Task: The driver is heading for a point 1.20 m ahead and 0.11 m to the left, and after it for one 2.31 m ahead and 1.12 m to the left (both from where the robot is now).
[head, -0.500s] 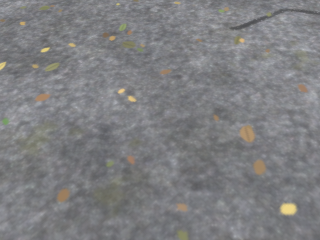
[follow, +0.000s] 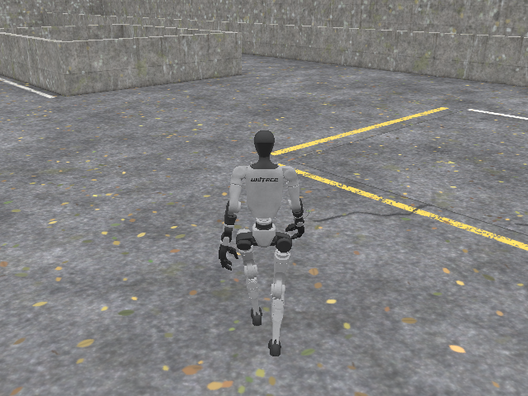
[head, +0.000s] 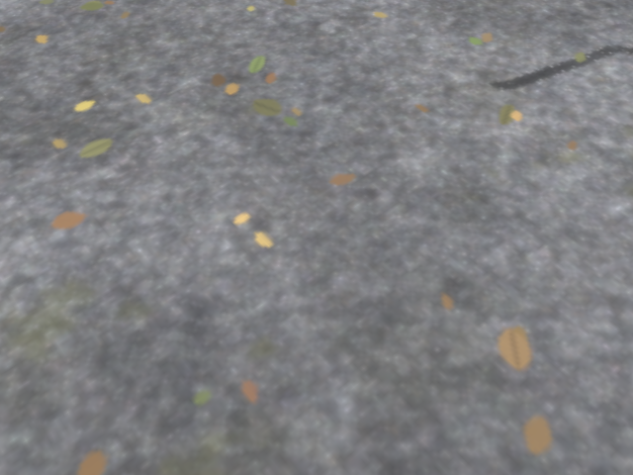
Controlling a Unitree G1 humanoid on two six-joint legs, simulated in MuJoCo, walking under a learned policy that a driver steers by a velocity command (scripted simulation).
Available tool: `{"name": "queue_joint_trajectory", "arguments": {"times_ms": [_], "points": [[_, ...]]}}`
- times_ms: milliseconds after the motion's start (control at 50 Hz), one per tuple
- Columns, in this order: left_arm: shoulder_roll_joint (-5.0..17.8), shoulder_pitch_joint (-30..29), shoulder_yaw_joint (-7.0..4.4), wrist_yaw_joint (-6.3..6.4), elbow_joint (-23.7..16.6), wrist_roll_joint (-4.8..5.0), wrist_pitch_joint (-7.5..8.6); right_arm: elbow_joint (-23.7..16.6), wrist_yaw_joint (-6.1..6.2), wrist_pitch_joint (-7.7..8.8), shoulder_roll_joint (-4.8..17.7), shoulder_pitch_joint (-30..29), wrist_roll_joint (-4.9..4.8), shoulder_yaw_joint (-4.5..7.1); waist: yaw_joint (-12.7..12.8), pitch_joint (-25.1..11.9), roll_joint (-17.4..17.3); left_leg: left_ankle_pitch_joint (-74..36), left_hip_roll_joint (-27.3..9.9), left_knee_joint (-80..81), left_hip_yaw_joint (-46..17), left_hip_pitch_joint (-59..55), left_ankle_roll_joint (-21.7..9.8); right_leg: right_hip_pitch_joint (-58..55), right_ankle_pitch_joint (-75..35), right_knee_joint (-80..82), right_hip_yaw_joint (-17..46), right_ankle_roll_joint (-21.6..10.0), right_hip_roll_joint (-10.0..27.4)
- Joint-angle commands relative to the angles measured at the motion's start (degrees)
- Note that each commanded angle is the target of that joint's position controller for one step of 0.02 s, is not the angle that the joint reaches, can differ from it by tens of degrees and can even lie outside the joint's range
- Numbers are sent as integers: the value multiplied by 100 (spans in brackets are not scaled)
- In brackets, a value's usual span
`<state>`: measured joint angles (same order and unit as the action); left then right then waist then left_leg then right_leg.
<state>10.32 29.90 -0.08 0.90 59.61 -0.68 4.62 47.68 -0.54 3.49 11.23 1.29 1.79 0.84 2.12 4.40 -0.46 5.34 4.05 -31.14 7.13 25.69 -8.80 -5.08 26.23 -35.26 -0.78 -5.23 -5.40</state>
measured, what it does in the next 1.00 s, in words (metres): walks ahead: right foot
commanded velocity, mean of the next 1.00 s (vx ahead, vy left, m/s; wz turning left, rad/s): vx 0.50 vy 0.00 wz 0.08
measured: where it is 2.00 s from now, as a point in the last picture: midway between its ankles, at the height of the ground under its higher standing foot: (293, 219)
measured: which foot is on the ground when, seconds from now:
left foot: down 0.00-0.54, up 0.56-1.00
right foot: up 0.00-0.52, down 0.54-1.00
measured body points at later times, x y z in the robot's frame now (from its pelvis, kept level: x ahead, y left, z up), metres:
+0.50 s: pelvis +0.26 -0.03 +0.02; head +0.30 -0.03 +0.47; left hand +0.48 +0.18 -0.09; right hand +0.16 -0.25 -0.12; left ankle +0.11 +0.05 -0.71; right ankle +0.42 -0.13 -0.69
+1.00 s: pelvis +0.53 -0.05 +0.02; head +0.55 -0.05 +0.47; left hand +0.43 +0.17 -0.12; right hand +0.71 -0.25 -0.11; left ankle +0.68 +0.08 -0.67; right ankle +0.42 -0.12 -0.71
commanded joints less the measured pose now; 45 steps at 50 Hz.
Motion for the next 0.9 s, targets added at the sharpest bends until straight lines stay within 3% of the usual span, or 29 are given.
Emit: {"name": "queue_joint_trajectory", "arguments": {"times_ms": [20, 40, 60, 80, 120, 180, 240, 320, 440, 480, 500, 520, 540, 560, 580, 600, 620, 640, 680, 740, 780, 900], "points": [[622, 365, -169, -48, -443, 40, 41, 551, 39, -44, 1383, 2463, -60, 453, -760, -1799, -874, 1521, -2627, 1394, -4987, -4160, -1483, 3813, 179, -4823, 438, -54, -32], [878, -196, -211, -49, -598, -33, 46, 412, 7, -35, 1034, 1736, -166, 386, -536, -817, -301, 2171, -2443, 1802, -4195, -3276, -1274, 4176, -484, -4535, 534, -137, 435], [882, -624, -229, -87, -681, -62, 63, 378, -25, 15, 703, 1420, -166, 311, -467, -290, -3, 1880, -2212, 2056, -3612, -2478, -1110, 4048, -797, -4251, 452, -141, 584], [764, -714, -229, -105, -676, -77, 35, 446, -29, 78, 509, 1350, -109, 252, -247, -42, 257, 1257, -1975, 2182, -3115, -1940, -897, 3789, -932, -3925, 468, -111, 756], [471, -574, -181, -175, -626, -149, -103, 655, 15, 195, 376, 1548, -99, 179, 7, -69, 147, 331, -1656, 2311, -2360, -1398, -655, 3259, -995, -3425, 438, 30, 935], [411, -955, -181, -234, -760, -153, -204, 884, 13, 304, 575, 1945, -136, 199, 30, 21, -52, -241, -1465, 2493, -1777, -1296, -580, 3526, -1326, -2884, 206, 184, 1085], [499, -1859, -187, -253, -1048, -126, -240, 987, 5, 284, 633, 2278, -151, 182, -173, 196, -108, -588, -1312, 2624, -1473, -1564, -410, 4154, -2047, -2098, -2, 317, 1216], [428, -2719, -139, -270, -1288, -60, -229, 1117, 27, 266, 606, 2747, -152, 137, -458, 168, -241, -1269, -1201, 2500, -1189, -2061, -144, 4222, -2722, -958, -224, 396, 1086], [476, -3547, -127, -260, -1568, -50, -173, 1310, 124, 219, 676, 3172, -41, 119, -669, 232, -363, -2163, -1529, 2037, -1186, -3216, -274, 4306, -2355, -15, -336, 231, 826], [535, -3389, -158, -243, -1567, -49, -121, 1332, 160, 209, 748, 3026, -23, 139, -482, 188, -395, -2951, -1635, 1686, -1116, -3357, -231, 3876, -1911, 280, -375, 54, 686], [593, -3021, -198, -211, -1458, -55, -91, 1326, 172, 207, 799, 2902, -26, 151, -290, 17, -436, -3741, -1620, 1283, -1034, -3303, -151, 3294, -1682, 432, -439, -52, 512], [687, -2310, -263, -167, -1221, -64, -49, 1333, 167, 195, 851, 2816, -41, 163, 8, -333, -420, -4293, -1535, 527, -944, -3217, -73, 2450, -1662, 680, -502, -182, 319], [872, -1283, -361, -106, -875, -128, 11, 1299, 154, 191, 834, 2708, -79, 149, 434, -868, -272, -3861, -1319, -592, -749, -2632, 43, 1091, -1893, 922, -381, -363, 403], [1380, -212, -504, -35, -682, -278, 53, 1079, 142, 212, 630, 2678, -130, 84, 758, -1651, 291, -1753, -1010, -2329, -527, -1376, 145, -447, -1421, 927, 1085, -682, 1766], [1733, -120, -598, -78, -634, -269, -1, 1093, 89, 197, 124, 3407, -317, 22, 387, -2231, 1498, 2505, 72, -4260, -418, 572, 367, -1625, -1243, 1615, 3799, -1543, 3132], [1331, -565, -544, -135, -656, -47, -60, 1108, 113, 174, 727, 2930, -150, 175, 308, -1608, 486, 2165, -279, -4545, -1067, 1077, 267, -1025, -841, 1912, 3668, -1340, 2765], [1028, -1172, -453, -159, -737, 3, -40, 915, 80, 203, 698, 2405, -133, 196, 88, -820, 367, 1558, -510, -4306, -1051, 1144, 257, -159, -1136, 2081, 2743, -1144, 2553], [764, -1441, -392, -184, -738, -22, 9, 867, 64, 212, 583, 2171, -124, 186, -61, -479, 164, 1227, -683, -4020, -1016, 934, 285, 482, -1808, 2278, 2172, -986, 2295], [445, -1427, -288, -148, -576, -12, 78, 889, -6, 68, 377, 2221, 7, 172, -356, -308, 305, 1036, -861, -3578, -959, 438, 402, 1166, -2445, 2482, 1365, -686, 1861], [592, -985, -303, -114, -342, 7, 195, 860, -93, -83, 247, 2131, 10, 181, -463, -243, 331, 829, -839, -3370, -859, 526, 501, 1298, -3053, 2654, 810, -625, 1755], [671, -767, -308, -98, -258, -17, 215, 702, -116, -138, 281, 1648, -14, 189, -395, -41, 349, 402, -879, -3126, -876, 943, 527, 1306, -3048, 2815, 490, -511, 1702], [595, -349, -226, -35, -146, -18, 235, 272, -158, -110, 217, 373, -74, 108, -141, 191, 381, -728, -749, -1535, -571, 1177, 522, 985, -3750, 2893, -297, -191, 1579]]}}
Keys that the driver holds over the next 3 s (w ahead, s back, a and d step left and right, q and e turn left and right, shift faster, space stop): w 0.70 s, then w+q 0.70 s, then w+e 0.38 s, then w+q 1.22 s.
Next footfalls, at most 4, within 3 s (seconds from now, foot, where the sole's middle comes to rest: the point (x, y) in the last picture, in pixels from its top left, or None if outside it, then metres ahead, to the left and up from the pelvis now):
0.54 right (406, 468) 0.46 -0.12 -0.75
1.12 left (322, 344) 0.73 0.05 -0.75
1.68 right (337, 224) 1.08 0.03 -0.75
2.24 left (250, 161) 1.30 0.28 -0.75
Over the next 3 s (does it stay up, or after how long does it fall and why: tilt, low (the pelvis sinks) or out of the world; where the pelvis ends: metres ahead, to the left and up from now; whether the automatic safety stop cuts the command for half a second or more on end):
stays up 1.55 0.36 0.03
